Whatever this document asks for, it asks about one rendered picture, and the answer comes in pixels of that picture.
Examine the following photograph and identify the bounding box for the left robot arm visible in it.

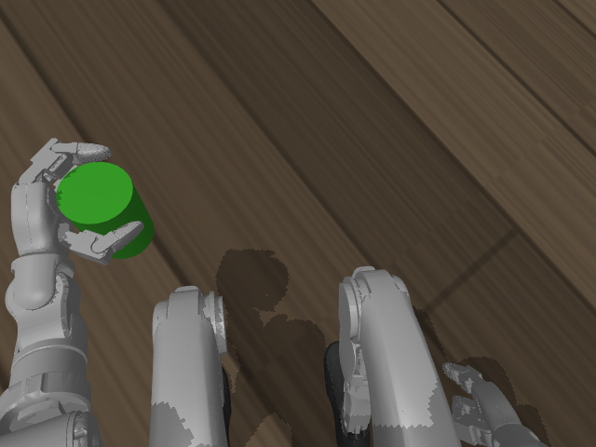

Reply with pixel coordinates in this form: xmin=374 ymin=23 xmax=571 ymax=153
xmin=0 ymin=251 xmax=104 ymax=447

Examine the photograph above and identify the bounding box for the left robot hand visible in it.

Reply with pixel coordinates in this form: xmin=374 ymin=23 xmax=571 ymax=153
xmin=11 ymin=138 xmax=144 ymax=265

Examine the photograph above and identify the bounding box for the right robot hand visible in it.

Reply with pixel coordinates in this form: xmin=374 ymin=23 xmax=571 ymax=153
xmin=442 ymin=363 xmax=522 ymax=447

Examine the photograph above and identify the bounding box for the right robot arm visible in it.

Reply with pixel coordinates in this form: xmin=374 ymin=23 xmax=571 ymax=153
xmin=491 ymin=424 xmax=548 ymax=447

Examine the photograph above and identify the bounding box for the right robot foot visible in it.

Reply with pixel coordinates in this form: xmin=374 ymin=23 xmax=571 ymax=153
xmin=324 ymin=341 xmax=371 ymax=447

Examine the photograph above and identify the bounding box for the can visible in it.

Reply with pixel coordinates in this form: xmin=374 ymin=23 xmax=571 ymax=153
xmin=56 ymin=162 xmax=154 ymax=259

